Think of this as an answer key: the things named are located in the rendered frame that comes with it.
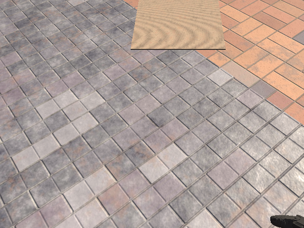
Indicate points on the right robot hand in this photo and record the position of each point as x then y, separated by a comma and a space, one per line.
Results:
283, 221

